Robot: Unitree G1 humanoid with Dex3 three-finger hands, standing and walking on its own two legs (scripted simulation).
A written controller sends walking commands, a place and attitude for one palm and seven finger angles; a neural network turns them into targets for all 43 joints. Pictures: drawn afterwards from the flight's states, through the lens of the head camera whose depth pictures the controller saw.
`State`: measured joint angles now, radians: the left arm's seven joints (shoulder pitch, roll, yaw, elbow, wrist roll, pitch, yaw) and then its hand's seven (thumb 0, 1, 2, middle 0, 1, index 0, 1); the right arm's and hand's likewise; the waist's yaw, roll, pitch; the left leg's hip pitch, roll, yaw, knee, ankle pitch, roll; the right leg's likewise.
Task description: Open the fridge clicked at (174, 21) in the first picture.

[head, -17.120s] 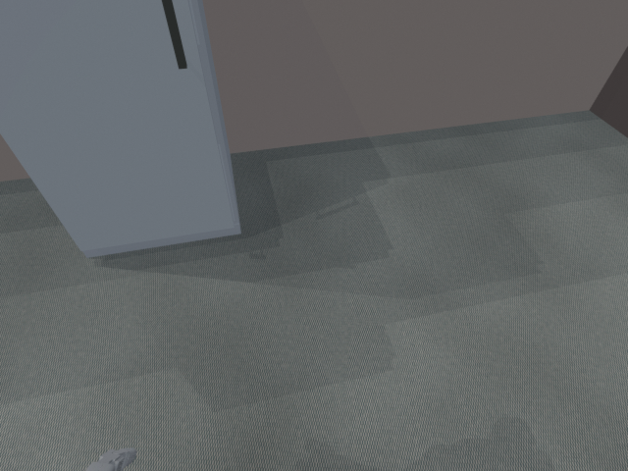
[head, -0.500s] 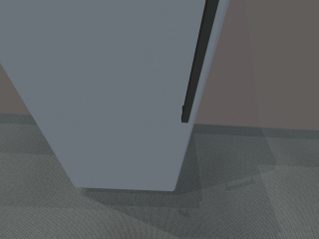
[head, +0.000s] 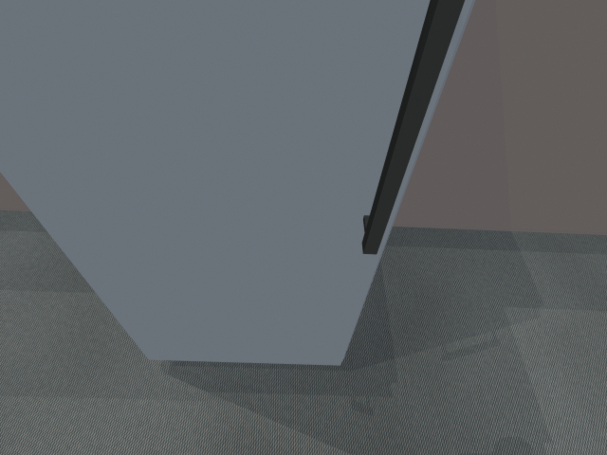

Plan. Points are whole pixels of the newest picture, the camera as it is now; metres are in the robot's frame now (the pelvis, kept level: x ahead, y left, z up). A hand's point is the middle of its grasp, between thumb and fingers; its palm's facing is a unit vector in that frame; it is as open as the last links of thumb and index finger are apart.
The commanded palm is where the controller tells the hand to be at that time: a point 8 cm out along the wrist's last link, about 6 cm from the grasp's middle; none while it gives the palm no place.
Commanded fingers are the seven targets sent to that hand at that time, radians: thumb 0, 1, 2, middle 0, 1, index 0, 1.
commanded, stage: come to a stop and stand still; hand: right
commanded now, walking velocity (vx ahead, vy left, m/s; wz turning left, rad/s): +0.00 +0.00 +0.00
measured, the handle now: (397, 138) +0.44 -0.07 +0.21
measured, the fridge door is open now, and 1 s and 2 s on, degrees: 0 0 0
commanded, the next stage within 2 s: look again from close up in 0.60 s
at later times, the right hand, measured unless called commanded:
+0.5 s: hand out of the picture +0.05 -0.16 -0.17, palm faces +0.01 +0.98 -0.21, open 7.3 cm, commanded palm none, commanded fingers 0.00 -0.90 -0.90 0.20 0.30 0.20 0.30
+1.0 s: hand out of the picture +0.03 -0.18 -0.17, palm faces +0.01 +0.98 -0.22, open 7.4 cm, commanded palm none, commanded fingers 0.00 -0.90 -0.90 0.20 0.30 0.20 0.30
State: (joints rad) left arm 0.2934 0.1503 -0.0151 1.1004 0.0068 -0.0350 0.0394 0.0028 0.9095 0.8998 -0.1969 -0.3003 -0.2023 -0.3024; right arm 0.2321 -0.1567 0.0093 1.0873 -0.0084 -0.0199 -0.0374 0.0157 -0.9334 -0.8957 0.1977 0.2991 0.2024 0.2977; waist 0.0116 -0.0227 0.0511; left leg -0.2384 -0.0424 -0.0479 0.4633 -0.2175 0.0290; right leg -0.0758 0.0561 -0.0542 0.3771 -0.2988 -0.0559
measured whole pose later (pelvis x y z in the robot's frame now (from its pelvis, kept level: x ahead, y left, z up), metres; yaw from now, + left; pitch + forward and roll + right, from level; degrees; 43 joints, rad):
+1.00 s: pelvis +0.00 +0.01 +0.00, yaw -1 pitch -1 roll +0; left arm 0.26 0.19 -0.01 1.13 0.01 -0.03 0.03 0.00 0.91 0.90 -0.20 -0.30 -0.20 -0.30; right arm 0.22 -0.20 0.01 1.09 -0.01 -0.02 -0.02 0.01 -0.91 -0.90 0.20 0.30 0.20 0.30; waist 0.00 0.00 0.05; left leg -0.19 -0.06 -0.03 0.40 -0.18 0.04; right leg -0.05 0.04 -0.04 0.36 -0.29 -0.04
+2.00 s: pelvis -0.01 +0.06 -0.01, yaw +3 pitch +1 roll +1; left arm 0.20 0.17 0.04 1.05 0.03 0.02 0.04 0.00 0.90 0.90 -0.20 -0.30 -0.21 -0.30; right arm 0.19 -0.22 -0.06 0.94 -0.03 0.04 0.00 0.01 -0.91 -0.90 0.20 0.30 0.20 0.30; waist 0.00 0.00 0.13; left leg -0.30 0.04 -0.01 0.57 -0.24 -0.02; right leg -0.21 -0.08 -0.07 0.60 -0.40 0.03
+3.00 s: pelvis -0.01 +0.08 +0.00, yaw +5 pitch -1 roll -1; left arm 0.27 0.22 -0.01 1.04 0.01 -0.02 0.01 0.00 0.91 0.90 -0.20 -0.30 -0.20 -0.30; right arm 0.24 -0.19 0.03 1.06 -0.01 -0.01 -0.02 0.01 -0.91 -0.90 0.20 0.30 0.20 0.30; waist 0.00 -0.03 0.04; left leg -0.24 0.03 -0.03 0.51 -0.26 -0.02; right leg -0.16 0.02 -0.07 0.43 -0.27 -0.02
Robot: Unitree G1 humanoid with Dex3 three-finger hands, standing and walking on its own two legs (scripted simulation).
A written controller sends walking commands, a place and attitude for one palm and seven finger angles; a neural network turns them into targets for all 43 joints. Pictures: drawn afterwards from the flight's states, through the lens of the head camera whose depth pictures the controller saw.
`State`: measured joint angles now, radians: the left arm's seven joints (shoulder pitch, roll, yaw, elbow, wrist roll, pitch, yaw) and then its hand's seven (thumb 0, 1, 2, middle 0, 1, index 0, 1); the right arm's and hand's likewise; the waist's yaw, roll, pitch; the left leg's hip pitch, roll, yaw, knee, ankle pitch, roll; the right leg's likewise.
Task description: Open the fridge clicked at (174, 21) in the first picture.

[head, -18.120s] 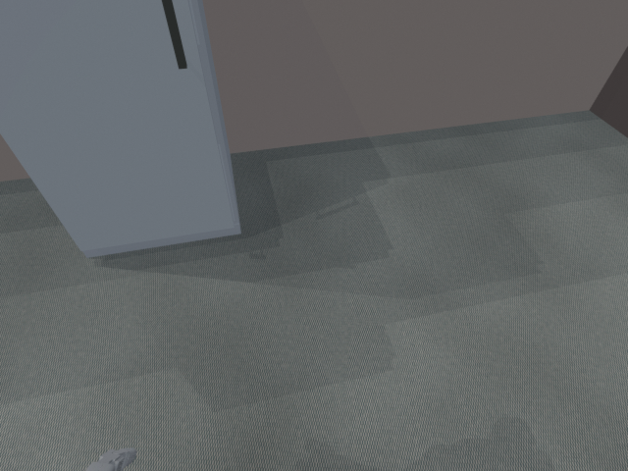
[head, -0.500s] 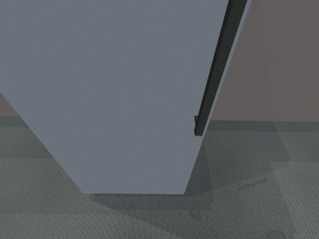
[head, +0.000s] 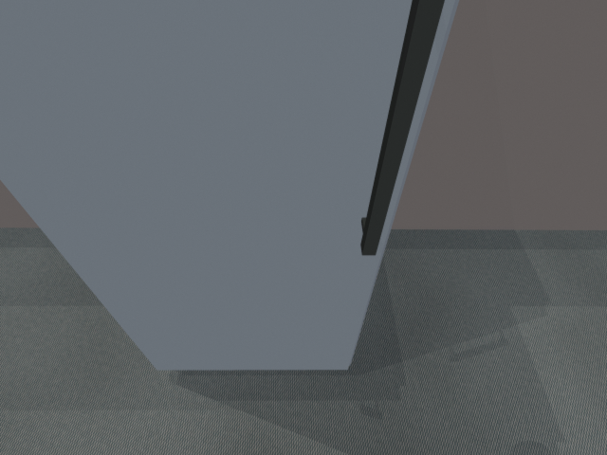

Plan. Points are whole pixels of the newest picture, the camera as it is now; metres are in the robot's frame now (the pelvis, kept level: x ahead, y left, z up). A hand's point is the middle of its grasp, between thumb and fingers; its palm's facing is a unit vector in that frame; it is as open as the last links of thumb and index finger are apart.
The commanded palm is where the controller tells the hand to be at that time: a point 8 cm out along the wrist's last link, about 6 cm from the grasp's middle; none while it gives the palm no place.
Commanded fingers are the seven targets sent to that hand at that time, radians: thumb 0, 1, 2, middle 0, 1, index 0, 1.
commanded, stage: look again from close up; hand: right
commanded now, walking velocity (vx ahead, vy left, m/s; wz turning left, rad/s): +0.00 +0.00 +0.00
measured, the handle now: (388, 140) +0.44 -0.07 +0.21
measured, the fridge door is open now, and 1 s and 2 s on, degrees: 0 0 0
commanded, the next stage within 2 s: shuffle to correct the standing spot in 0.44 s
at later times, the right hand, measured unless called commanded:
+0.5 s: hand out of the picture +0.05 -0.20 -0.17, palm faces -0.01 +0.97 -0.22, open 7.4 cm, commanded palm none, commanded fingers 0.00 -0.90 -0.90 0.20 0.30 0.20 0.30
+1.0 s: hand out of the picture +0.07 -0.14 -0.19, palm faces -0.06 +0.97 -0.23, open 7.4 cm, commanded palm none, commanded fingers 0.00 -0.90 -0.90 0.20 0.30 0.20 0.30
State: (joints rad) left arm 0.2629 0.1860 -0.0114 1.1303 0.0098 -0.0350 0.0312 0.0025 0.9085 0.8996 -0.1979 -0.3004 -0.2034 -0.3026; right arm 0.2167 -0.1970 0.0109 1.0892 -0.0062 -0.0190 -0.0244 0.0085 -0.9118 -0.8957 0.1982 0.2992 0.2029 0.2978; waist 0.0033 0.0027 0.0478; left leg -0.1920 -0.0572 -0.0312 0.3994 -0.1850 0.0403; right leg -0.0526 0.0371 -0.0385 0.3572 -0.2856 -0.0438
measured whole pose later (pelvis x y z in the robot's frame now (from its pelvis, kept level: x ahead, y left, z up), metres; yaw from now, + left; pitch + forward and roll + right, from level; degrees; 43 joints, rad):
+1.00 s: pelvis +0.00 +0.05 -0.02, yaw +4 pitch +1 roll +1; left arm 0.20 0.17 0.04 1.05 0.03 0.02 0.04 0.00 0.90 0.90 -0.20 -0.30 -0.21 -0.30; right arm 0.19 -0.22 -0.06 0.94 -0.03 0.04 0.00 0.01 -0.91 -0.90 0.20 0.30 0.20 0.30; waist 0.00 0.00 0.13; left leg -0.30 0.04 -0.01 0.57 -0.24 -0.02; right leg -0.21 -0.08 -0.07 0.60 -0.40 0.03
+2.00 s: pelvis -0.01 +0.07 +0.00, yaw +5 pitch -1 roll -1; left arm 0.27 0.22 -0.01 1.04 0.01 -0.02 0.01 0.00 0.91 0.90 -0.20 -0.30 -0.20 -0.30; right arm 0.24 -0.19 0.03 1.06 -0.01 -0.01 -0.02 0.01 -0.91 -0.90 0.20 0.30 0.20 0.30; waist 0.00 -0.03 0.04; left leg -0.24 0.03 -0.03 0.51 -0.26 -0.02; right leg -0.16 0.02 -0.07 0.43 -0.27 -0.02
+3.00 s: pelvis +0.00 +0.10 +0.00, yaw +5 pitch -1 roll +0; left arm 0.24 0.19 -0.01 1.13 0.01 -0.02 0.02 0.00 0.91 0.90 -0.20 -0.30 -0.20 -0.30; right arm 0.21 -0.20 0.01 1.11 -0.01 -0.02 -0.02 0.01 -0.91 -0.90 0.20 0.30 0.20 0.30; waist 0.00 0.01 0.05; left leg -0.18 -0.01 0.00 0.43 -0.24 0.02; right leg -0.11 -0.03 -0.05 0.39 -0.26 0.02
